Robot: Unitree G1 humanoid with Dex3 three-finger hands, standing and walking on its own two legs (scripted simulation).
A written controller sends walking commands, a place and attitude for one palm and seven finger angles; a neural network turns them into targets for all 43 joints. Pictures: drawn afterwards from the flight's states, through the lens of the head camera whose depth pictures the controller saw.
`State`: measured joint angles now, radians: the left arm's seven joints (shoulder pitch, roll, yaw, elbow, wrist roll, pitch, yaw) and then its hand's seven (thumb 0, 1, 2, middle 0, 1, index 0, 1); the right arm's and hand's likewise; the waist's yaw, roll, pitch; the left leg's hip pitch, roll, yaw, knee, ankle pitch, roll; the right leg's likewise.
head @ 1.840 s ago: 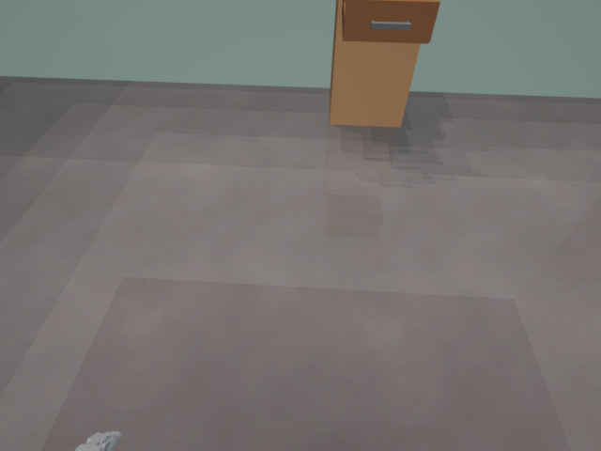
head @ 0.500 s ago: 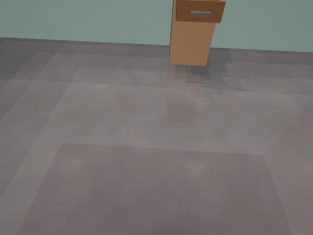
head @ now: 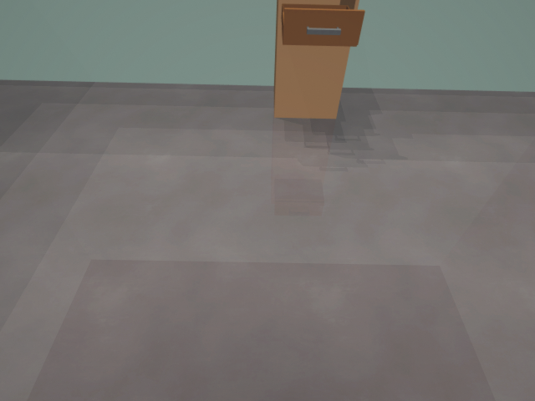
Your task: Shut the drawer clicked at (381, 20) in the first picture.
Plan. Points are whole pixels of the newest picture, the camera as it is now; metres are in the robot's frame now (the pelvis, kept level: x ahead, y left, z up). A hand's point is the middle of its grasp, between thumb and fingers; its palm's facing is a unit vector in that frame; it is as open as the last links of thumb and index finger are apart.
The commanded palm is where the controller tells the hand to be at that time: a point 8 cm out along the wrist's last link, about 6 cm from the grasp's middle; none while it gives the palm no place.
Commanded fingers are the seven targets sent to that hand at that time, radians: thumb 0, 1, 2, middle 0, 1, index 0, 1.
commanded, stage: walk to a spot facing it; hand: left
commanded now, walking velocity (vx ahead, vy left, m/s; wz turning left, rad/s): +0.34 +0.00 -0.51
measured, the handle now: (323, 29) +1.76 -0.14 -0.09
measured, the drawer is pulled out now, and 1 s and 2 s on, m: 0.26 0.26 0.26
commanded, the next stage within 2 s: none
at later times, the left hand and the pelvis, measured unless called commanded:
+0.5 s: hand out of the picture +0.09 +0.20 -0.19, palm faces -0.06 -0.99 -0.15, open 7.4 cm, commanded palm none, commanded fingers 0.00 0.90 0.90 -0.20 -0.30 -0.20 -0.30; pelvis +0.17 +0.03 -0.02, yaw -11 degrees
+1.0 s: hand (250, 228) +0.54 +0.09 -0.16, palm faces -0.44 -0.88 -0.18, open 7.4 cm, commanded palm none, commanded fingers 0.00 0.90 0.90 -0.20 -0.30 -0.20 -0.30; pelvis +0.35 -0.02 +0.00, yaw -22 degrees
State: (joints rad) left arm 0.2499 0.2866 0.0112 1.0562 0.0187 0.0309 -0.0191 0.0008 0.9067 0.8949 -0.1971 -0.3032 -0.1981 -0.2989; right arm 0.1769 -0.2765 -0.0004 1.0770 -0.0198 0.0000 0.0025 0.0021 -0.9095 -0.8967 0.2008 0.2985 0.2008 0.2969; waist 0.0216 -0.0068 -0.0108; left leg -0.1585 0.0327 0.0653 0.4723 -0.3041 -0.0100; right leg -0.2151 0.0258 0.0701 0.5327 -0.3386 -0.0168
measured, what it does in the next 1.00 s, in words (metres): walks ahead, turning right: left foot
